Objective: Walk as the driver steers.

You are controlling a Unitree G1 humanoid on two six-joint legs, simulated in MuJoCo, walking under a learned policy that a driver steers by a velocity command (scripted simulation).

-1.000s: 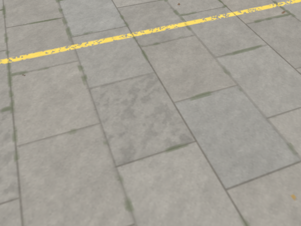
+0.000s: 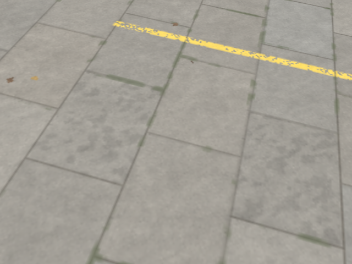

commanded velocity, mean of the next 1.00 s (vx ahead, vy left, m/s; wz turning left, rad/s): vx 0.38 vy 0.00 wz -0.28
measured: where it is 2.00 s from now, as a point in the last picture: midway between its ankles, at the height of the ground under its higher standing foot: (252, 160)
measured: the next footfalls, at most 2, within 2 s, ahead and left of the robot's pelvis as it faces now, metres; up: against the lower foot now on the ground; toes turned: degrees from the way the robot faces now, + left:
right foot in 0.22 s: +0.06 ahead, -0.14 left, +0.00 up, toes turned +4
left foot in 0.62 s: +0.33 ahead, +0.10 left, +0.00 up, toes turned -12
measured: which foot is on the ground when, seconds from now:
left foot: down 0.00-0.22, up 0.24-0.60, down 0.62-1.00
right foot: up 0.00-0.20, down 0.22-0.62, up 0.64-1.00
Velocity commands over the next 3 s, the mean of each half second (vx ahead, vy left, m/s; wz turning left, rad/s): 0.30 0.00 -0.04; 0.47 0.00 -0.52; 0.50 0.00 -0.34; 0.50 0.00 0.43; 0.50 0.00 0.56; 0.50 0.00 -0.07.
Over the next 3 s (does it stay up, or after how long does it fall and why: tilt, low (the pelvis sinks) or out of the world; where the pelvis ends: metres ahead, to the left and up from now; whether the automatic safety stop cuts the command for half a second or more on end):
stays up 1.42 -0.34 0.00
